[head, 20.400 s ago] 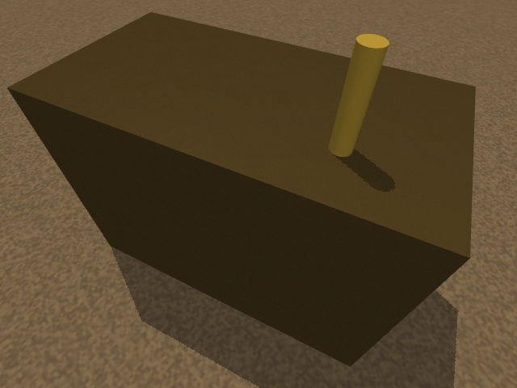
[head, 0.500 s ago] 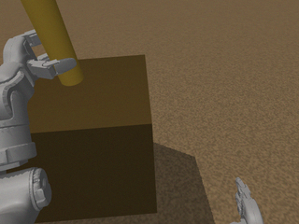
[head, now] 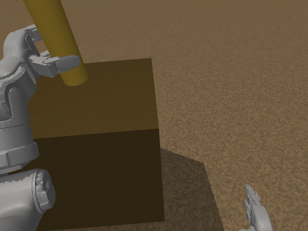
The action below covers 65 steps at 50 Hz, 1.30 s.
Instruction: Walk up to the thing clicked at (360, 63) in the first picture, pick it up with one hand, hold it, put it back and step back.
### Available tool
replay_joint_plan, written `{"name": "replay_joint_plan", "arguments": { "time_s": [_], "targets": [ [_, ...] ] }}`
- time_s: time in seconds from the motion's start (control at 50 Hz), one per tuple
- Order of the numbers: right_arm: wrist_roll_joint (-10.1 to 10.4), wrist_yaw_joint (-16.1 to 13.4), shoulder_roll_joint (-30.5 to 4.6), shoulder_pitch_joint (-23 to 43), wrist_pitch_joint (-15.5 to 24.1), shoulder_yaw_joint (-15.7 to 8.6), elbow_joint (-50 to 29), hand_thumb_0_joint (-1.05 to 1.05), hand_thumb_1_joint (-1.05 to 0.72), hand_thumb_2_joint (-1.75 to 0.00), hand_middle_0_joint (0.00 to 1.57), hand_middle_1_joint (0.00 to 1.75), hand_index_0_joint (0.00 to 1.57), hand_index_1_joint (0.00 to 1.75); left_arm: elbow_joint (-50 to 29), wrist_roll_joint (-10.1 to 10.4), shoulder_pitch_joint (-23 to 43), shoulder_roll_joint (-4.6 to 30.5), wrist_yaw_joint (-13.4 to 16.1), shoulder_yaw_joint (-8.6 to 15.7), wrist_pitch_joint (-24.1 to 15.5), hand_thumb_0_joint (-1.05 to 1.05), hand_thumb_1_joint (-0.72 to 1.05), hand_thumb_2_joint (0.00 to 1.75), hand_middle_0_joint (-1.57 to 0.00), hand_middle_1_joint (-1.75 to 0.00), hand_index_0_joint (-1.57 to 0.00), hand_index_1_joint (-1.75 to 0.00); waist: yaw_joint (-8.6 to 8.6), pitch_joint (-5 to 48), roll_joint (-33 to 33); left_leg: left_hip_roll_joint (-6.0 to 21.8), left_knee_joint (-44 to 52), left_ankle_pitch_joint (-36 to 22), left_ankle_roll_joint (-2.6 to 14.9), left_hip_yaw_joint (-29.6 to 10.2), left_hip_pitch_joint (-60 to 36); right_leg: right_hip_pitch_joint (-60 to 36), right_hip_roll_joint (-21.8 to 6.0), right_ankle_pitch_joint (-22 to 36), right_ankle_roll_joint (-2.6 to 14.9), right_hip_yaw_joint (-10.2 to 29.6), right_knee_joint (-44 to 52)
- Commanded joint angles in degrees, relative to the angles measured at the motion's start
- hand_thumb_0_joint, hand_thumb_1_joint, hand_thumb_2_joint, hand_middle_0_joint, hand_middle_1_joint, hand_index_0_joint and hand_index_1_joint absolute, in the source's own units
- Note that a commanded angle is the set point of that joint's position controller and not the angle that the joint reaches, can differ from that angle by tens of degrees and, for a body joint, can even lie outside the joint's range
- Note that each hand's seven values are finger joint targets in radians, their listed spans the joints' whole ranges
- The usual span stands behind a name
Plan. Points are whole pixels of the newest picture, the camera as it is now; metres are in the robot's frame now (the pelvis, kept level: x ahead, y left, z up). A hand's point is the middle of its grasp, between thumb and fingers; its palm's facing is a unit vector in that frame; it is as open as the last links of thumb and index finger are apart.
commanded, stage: hold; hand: left
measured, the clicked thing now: (52, 24) +0.34 +0.16 +0.40
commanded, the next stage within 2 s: none
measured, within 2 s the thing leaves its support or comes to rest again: neither
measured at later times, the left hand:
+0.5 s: hand (62, 52) +0.36 +0.18 +0.34, palm faces +0.19 -0.98 +0.01, open 9.4 cm
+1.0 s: hand (63, 49) +0.36 +0.18 +0.35, palm faces +0.18 -0.98 +0.02, open 9.5 cm
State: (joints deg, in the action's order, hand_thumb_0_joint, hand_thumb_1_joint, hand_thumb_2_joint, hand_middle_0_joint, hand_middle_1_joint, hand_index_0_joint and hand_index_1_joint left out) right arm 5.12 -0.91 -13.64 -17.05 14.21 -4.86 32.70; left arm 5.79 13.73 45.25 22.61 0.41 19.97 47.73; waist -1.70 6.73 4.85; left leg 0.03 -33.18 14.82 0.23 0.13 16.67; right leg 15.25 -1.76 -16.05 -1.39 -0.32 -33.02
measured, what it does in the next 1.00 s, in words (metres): stands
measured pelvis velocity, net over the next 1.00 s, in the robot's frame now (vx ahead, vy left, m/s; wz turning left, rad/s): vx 0.00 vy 0.00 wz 0.00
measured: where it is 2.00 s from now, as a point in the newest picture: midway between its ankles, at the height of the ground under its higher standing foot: outside the picture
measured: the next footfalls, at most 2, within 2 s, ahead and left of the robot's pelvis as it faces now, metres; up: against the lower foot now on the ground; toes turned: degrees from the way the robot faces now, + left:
none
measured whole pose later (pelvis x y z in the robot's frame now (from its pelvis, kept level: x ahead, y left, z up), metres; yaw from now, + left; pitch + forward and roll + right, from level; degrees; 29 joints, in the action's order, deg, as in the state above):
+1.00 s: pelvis +0.00 +0.00 +0.00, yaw +0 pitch -2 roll +0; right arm 5.1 -1.0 -13.2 -14.6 14.5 -6.2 38.0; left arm 7.5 14.1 47.2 20.8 2.8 18.0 49.0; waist -2.1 7.3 4.8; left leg -0.2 -33.0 14.7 0.2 0.0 16.5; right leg 15.1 -2.0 -16.1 -1.4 -0.5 -33.0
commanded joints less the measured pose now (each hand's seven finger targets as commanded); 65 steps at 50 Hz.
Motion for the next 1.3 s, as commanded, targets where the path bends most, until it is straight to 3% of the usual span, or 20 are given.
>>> {"name": "replay_joint_plan", "arguments": {
  "time_s": [0.0,0.08,0.16,0.18,0.32,0.48,0.52,0.54,0.7,0.74,0.76,0.78,0.82,1.02,1.06,1.1,1.14,1.18,1.24,1.28],
  "targets": [
    [0.31,0.19,-6.99,9.68,3.79,-2.9,-11.52,0.0,0.54,-0.05,0.05,0.05,0.05,0.05,-12.15,0.42,28.26,13.86,0.46,3.96,-2.79,0.0,0.07,1.3,-1.39,-1.52,-1.43,-1.51,-0.31,11.58,-4.2,-0.16,4.85,-6.54,0.06,0.06,-7.42,0.55,1.98,5.75,1.25,-2.65,5.97],
    [0.42,0.66,-5.71,9.19,3.44,-2.44,-8.0,0.0,0.55,-0.05,0.05,0.05,0.05,0.05,-9.53,0.6,26.94,8.3,0.53,-0.48,-1.39,0.0,0.05,1.31,-1.4,-1.53,-1.43,-1.52,0.01,9.02,-3.62,-0.34,4.92,-7.1,-0.01,0.17,-6.81,1.83,2.1,6.12,1.49,-2.81,6.22],
    [0.21,0.54,-7.0,9.8,3.3,-3.56,-7.26,0.0,0.54,-0.05,0.05,0.05,0.05,0.05,-13.38,0.52,29.89,13.5,1.62,3.72,-1.91,0.0,0.02,1.3,-1.41,-1.54,-1.45,-1.53,-0.35,11.21,-3.54,-0.61,4.38,-8.16,0.2,0.64,-7.08,0.19,1.71,7.21,1.39,-2.36,6.14],
    [0.19,0.66,-5.78,10.08,3.15,-2.87,-5.9,0.0,0.55,-0.05,0.05,0.05,0.05,0.05,-12.16,0.41,29.39,10.34,1.95,1.44,-1.5,0.0,0.01,1.31,-1.41,-1.55,-1.45,-1.54,-0.75,9.74,-3.72,-0.63,4.76,-7.81,0.07,0.42,-6.42,0.54,1.93,6.64,1.51,-2.74,6.12],
    [0.15,0.6,-5.8,9.89,2.94,-3.09,-5.2,0.0,0.54,-0.05,0.05,0.05,0.05,0.05,-10.53,0.22,28.56,10.26,2.57,1.28,-2.22,0.0,-0.03,1.31,-1.41,-1.55,-1.45,-1.55,-0.33,9.33,-5.33,-0.76,4.69,-6.56,0.26,0.58,-6.09,1.19,1.73,5.74,1.37,-2.45,6.13],
    [0.07,-0.1,-7.34,12.43,3.42,-3.81,-6.03,0.0,0.54,-0.05,0.05,0.05,0.05,0.05,-9.76,0.41,28.62,13.7,1.91,3.87,-3.23,0.0,0.02,1.33,-1.43,-1.57,-1.47,-1.56,-1.06,9.43,-6.37,-1.14,4.98,-3.29,0.47,0.71,-4.86,0.54,1.41,2.36,1.09,-2.21,7.45],
    [0.13,0.0,-6.15,11.36,3.08,-2.91,-4.9,0.0,0.54,-0.05,0.05,0.05,0.05,0.05,-9.83,0.2,27.97,11.21,1.32,1.36,-3.19,0.0,0.05,1.35,-1.44,-1.58,-1.48,-1.57,-0.46,9.59,-5.23,-1.15,5.27,-3.33,0.35,0.76,-5.42,1.33,1.59,2.44,1.27,-2.26,7.35],
    [0.15,-0.23,-7.36,11.69,3.19,-3.53,-6.34,0.0,0.54,-0.05,0.05,0.05,0.05,0.05,-10.67,0.55,27.84,14.0,1.36,4.18,-3.56,0.0,0.03,1.35,-1.45,-1.59,-1.49,-1.58,-0.7,10.35,-6.5,-0.87,5.1,-3.56,0.46,0.43,-5.92,0.64,1.61,2.74,1.13,-2.25,7.27],
    [0.37,-0.25,-6.1,11.55,3.76,-2.42,-6.49,0.0,0.55,-0.05,0.05,0.05,0.05,0.05,-13.27,1.09,26.11,9.01,0.11,-0.14,-2.8,0.0,0.03,1.36,-1.45,-1.59,-1.49,-1.59,0.0,9.38,-3.84,-0.67,5.44,-4.09,0.14,0.35,-6.59,2.0,2.01,3.23,1.41,-2.41,6.57],
    [0.37,-0.52,-7.7,11.81,3.88,-3.3,-8.16,0.0,0.55,-0.05,0.05,0.05,0.05,0.05,-16.02,1.22,29.22,14.77,0.93,4.13,-3.18,0.0,0.04,1.36,-1.45,-1.59,-1.49,-1.59,-0.18,11.57,-3.54,-0.72,4.98,-5.25,0.22,0.32,-7.33,0.67,1.84,4.74,1.27,-2.31,6.53],
    [0.29,-0.51,-7.25,11.21,3.75,-3.27,-6.48,0.0,0.55,-0.05,0.05,0.05,0.05,0.05,-14.86,0.87,30.12,14.28,1.2,3.67,-2.78,0.0,0.03,1.36,-1.45,-1.6,-1.5,-1.59,0.16,11.92,-2.67,-0.76,4.79,-6.07,0.16,0.46,-7.74,0.8,1.88,5.57,1.35,-2.37,6.28],
    [0.25,-0.13,-5.64,9.48,3.46,-2.6,-3.79,0.0,0.55,-0.05,0.05,0.05,0.05,0.05,-11.7,0.87,28.91,8.64,1.19,-0.59,-2.21,0.0,0.02,1.37,-1.45,-1.61,-1.49,-1.6,0.74,9.2,-2.79,-0.78,5.03,-5.64,0.05,0.52,-6.99,1.96,2.07,4.95,1.53,-2.58,6.33],
    [0.31,-0.4,-6.39,10.7,3.77,-3.23,-4.97,0.0,0.55,-0.05,0.05,0.05,0.05,0.05,-11.31,1.14,28.11,10.98,1.77,1.7,-2.45,0.0,0.07,1.38,-1.44,-1.6,-1.48,-1.59,0.12,9.24,-5.72,-0.88,4.79,-5.48,0.28,0.33,-6.32,1.54,1.92,4.89,1.2,-2.46,6.67],
    [-0.05,0.26,-6.22,10.33,3.78,-3.36,-5.63,0.0,0.54,-0.05,0.05,0.05,0.05,0.05,-6.32,-0.24,31.41,10.97,3.68,1.62,-3.29,0.0,0.0,1.36,-1.43,-1.59,-1.47,-1.58,-0.73,10.22,-6.09,-0.55,4.8,-8.06,-0.06,0.44,-6.29,0.36,2.11,6.7,1.39,-2.74,6.13],
    [0.19,0.41,-7.15,12.75,3.9,-3.2,-9.05,0.0,0.55,-0.05,0.05,0.05,0.05,0.05,-9.21,-0.45,31.44,14.97,3.92,4.42,-3.76,0.0,0.02,1.36,-1.43,-1.59,-1.48,-1.58,-1.39,11.42,-4.72,-0.6,4.97,-8.12,-0.1,0.36,-6.37,-0.64,2.01,6.81,1.44,-2.69,6.06],
    [0.24,0.82,-5.01,10.35,3.37,-1.87,-6.91,0.0,0.54,-0.05,0.05,0.05,0.05,0.05,-6.69,-0.18,28.4,9.42,2.83,0.97,-3.34,0.0,0.02,1.38,-1.44,-1.6,-1.48,-1.6,-0.89,9.67,-5.6,-0.5,5.28,-7.4,0.05,0.36,-6.48,0.09,2.13,6.08,1.44,-2.7,6.22],
    [0.28,0.59,-6.99,10.72,3.49,-3.37,-8.5,0.0,0.54,-0.05,0.05,0.05,0.05,0.05,-8.61,0.0,27.61,14.23,2.56,4.61,-3.72,0.0,0.03,1.35,-1.42,-1.58,-1.47,-1.57,-0.96,10.42,-5.57,-0.5,5.18,-7.04,0.13,0.43,-6.22,-0.38,2.01,5.89,1.29,-2.46,6.45],
    [0.11,0.98,-5.0,9.93,3.15,-1.6,-6.91,0.0,0.54,-0.05,0.05,0.05,0.05,0.05,-8.1,-0.12,27.4,7.92,1.61,-0.87,-2.96,0.0,0.02,1.37,-1.44,-1.59,-1.47,-1.59,-0.32,8.8,-4.74,-0.59,5.42,-6.57,0.2,0.58,-6.05,0.71,2.05,5.69,1.44,-2.41,6.64],
    [0.24,0.55,-6.22,11.07,3.02,-2.31,-8.29,0.0,0.54,-0.05,0.05,0.05,0.05,0.05,-11.87,0.07,28.91,12.86,1.75,2.71,-3.26,0.0,0.04,1.34,-1.42,-1.56,-1.46,-1.55,-0.37,11.28,-4.19,-0.68,5.21,-7.02,0.33,0.66,-6.95,-0.42,1.85,6.19,1.39,-2.21,6.71],
    [0.18,0.45,-6.1,10.42,3.13,-2.83,-7.67,0.0,0.54,-0.05,0.05,0.05,0.05,0.05,-13.28,0.48,28.49,9.91,1.93,1.11,-3.27,0.0,0.04,1.35,-1.41,-1.57,-1.45,-1.56,0.21,10.35,-4.24,-0.66,5.38,-5.41,0.23,0.74,-7.46,0.76,2.0,4.63,1.36,-2.34,6.93]
  ]
}}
